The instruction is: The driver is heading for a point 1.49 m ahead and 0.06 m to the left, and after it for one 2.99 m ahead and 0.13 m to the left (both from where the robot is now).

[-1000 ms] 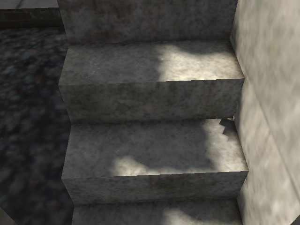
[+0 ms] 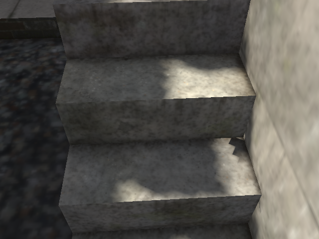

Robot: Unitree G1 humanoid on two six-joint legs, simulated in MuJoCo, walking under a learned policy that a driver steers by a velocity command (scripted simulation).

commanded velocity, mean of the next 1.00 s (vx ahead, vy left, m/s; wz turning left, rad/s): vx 0.42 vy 0.00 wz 0.00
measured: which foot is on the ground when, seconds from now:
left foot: down 0.00-1.00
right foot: down 0.00-1.00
